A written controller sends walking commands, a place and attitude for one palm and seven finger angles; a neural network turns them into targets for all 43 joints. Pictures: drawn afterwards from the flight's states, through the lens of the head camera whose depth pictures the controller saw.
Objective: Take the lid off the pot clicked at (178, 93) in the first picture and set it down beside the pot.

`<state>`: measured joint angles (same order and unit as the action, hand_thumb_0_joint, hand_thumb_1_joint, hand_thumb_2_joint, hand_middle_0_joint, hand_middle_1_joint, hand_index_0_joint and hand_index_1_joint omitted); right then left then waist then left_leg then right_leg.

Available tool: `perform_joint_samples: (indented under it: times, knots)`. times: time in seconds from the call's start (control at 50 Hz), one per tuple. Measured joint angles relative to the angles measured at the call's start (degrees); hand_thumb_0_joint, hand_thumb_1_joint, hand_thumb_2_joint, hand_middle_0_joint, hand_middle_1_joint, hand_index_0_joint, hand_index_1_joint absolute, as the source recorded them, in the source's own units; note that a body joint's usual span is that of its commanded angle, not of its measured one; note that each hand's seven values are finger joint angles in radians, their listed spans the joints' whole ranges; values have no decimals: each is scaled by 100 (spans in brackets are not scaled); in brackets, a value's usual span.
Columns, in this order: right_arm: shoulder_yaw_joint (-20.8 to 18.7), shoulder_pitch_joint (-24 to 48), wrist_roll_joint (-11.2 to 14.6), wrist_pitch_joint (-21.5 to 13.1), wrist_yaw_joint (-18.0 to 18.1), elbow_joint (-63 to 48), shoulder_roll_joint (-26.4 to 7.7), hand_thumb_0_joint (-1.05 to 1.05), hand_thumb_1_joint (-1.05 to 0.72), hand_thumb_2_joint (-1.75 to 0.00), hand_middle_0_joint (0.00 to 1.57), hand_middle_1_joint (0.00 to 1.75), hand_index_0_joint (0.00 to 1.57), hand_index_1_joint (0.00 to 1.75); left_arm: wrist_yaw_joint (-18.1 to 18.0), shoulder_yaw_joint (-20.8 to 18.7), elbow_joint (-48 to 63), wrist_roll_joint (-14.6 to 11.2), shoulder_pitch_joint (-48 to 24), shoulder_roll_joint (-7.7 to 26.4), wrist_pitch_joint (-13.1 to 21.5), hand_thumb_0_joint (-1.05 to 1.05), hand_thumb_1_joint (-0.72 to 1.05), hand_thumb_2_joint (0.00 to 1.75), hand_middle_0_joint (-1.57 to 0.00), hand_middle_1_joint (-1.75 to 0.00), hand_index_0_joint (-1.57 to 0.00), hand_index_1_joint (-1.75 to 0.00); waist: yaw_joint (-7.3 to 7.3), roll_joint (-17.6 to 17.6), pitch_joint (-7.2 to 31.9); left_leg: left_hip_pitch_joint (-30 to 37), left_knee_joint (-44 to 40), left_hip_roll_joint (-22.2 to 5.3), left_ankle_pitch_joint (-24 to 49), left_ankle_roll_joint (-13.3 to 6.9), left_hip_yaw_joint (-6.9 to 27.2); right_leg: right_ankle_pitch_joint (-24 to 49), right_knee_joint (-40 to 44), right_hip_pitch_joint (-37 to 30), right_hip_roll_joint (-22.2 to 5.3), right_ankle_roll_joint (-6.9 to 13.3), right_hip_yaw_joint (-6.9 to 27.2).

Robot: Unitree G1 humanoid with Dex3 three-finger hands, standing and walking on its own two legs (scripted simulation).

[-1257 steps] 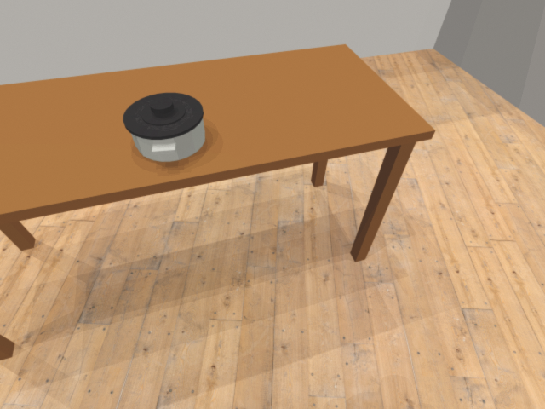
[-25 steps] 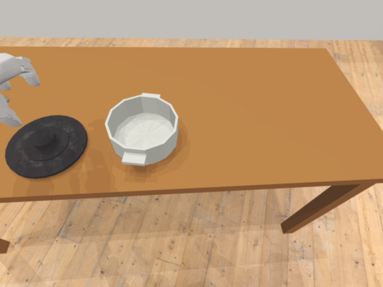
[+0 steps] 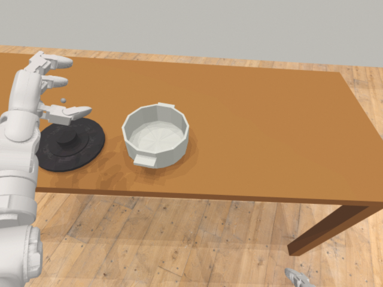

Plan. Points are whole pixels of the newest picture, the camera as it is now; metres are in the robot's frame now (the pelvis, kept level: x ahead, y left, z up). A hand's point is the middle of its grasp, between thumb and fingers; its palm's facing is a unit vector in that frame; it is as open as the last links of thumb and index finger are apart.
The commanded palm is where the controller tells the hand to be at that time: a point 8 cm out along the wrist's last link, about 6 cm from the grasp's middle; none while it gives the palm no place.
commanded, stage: draw the hand back to the body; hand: left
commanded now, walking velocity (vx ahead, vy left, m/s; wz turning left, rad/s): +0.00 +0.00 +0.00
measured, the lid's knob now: (66, 136) +0.47 +0.37 -0.03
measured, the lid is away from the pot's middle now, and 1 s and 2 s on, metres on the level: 0.25 0.25 0.25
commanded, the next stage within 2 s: step back with the hand held close in 1.60 s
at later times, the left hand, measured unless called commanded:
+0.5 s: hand (60, 123) +0.35 +0.26 +0.17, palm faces +0.49 -0.82 -0.29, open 9.1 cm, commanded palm +0.29 +0.29 +0.18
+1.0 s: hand (61, 169) +0.26 +0.22 +0.16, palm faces +0.47 -0.84 -0.28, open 7.5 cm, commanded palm +0.20 +0.25 +0.18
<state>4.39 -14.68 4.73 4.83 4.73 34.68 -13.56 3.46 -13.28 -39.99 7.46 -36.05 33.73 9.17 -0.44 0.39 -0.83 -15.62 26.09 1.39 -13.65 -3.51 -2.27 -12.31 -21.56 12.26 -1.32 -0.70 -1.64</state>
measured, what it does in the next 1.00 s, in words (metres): shifts its weight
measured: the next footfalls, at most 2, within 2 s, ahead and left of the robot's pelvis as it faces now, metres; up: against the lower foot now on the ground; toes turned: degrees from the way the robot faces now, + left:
none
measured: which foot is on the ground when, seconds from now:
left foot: down 0.00-1.00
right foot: down 0.00-1.00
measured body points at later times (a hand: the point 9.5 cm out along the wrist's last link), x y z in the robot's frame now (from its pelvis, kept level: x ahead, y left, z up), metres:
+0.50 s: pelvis +0.02 -0.05 +0.00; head +0.02 -0.06 +0.45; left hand +0.31 +0.30 +0.18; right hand +0.17 -0.30 -0.10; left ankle +0.00 +0.07 -0.74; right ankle -0.01 -0.15 -0.74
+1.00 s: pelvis +0.00 -0.06 +0.00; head -0.01 -0.07 +0.45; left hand +0.23 +0.27 +0.18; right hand +0.19 -0.28 -0.09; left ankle +0.00 +0.07 -0.74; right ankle -0.01 -0.15 -0.74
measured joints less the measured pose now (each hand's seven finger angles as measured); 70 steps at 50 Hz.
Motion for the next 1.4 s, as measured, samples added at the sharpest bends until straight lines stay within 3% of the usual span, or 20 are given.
perform_joint_samples:
  times: [0.06,0.12,0.3,0.58,0.88,1.4]
  knots:
    - [6,-7,-76,-262,-26,23,43,1,-91,-89,20,30,21,30,-401,-344,362,-409,338,-217,-74,0,3,60,-35,-88,-35,-88,-84,34,-18,195,-67,-64,-33,64,-16,9,111,-199,64,20,22]
    - [-47,-33,-140,-444,-72,56,5,1,-91,-89,20,30,21,30,-622,-621,816,-655,799,-314,-102,0,6,61,-34,-86,-34,-86,-141,-7,-4,342,-117,-117,-79,109,-51,-10,175,-332,114,4,62]
    - [-296,-76,-162,-553,-125,347,-228,1,-91,-89,20,30,21,30,-799,-872,1931,-986,1920,-510,-303,1,22,67,-31,-75,-31,-75,-20,-197,77,551,-144,-229,-186,231,-12,-150,166,-525,228,98,31]
    - [-272,395,-148,-657,-76,331,-170,1,-91,-89,20,30,20,30,-868,-826,2858,-1192,2878,-849,-502,1,52,77,-26,-55,-26,-55,157,-292,42,852,-264,-331,-101,397,102,-196,122,-778,336,268,-80]
    - [-192,517,-208,-844,-77,306,-43,1,-91,-89,20,30,20,30,-868,-721,3895,-1331,3878,-1176,-389,2,83,87,-22,-35,-22,-35,270,-362,-47,1054,-399,-364,49,447,130,-79,216,-967,373,323,-109]
    - [-233,505,-372,-1046,-99,198,64,2,-91,-90,20,30,20,30,-837,-328,6124,-1303,6161,-1505,-310,2,89,90,-21,-30,-21,-30,346,-349,-39,1133,-367,-276,57,334,76,4,290,-1088,282,202,-60]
